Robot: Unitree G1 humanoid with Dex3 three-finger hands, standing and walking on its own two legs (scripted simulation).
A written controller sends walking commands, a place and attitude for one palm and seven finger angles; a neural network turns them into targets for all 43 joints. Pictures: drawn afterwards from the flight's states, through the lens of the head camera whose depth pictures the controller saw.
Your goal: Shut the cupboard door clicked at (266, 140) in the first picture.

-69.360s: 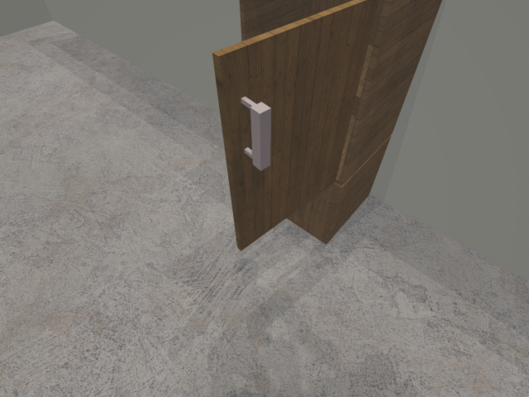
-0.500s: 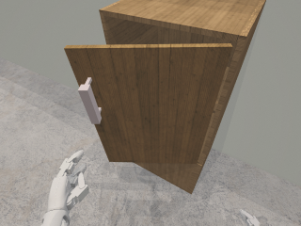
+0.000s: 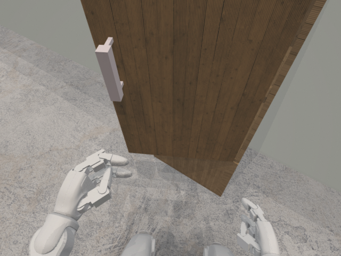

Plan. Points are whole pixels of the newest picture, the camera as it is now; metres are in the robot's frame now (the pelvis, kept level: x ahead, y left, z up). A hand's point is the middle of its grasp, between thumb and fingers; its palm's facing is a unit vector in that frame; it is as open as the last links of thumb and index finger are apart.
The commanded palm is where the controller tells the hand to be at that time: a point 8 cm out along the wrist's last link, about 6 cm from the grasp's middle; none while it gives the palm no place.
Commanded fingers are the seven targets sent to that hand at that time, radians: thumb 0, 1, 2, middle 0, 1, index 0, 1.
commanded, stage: raise the hand and make a fist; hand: left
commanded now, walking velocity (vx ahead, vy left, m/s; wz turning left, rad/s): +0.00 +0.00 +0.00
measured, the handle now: (113, 70) +0.49 +0.18 +0.17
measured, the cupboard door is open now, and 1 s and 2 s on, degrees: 28 28 28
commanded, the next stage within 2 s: bring the fist close to the handle in 1.20 s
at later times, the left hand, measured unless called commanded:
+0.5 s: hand (76, 170) +0.24 +0.19 +0.14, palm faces +0.03 -1.00 -0.07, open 3.1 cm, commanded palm +0.22 +0.24 +0.14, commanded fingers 0.00 0.90 0.90 -1.30 -1.50 -1.30 -1.50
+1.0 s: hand (86, 150) +0.27 +0.17 +0.16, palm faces -0.06 -1.00 -0.03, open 3.1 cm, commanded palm +0.24 +0.23 +0.17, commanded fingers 0.00 0.90 0.90 -1.30 -1.50 -1.30 -1.50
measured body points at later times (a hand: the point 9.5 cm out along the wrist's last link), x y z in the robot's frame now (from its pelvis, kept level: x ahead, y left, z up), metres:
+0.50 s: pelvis +0.03 +0.00 +0.04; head +0.04 +0.00 +0.49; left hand +0.24 +0.24 +0.14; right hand +0.22 -0.22 -0.02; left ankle +0.06 +0.13 -0.66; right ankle +0.03 -0.13 -0.66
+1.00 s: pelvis +0.04 -0.01 +0.06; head +0.04 -0.03 +0.51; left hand +0.27 +0.23 +0.17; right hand +0.22 -0.24 -0.02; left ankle +0.06 +0.13 -0.66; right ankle +0.03 -0.13 -0.66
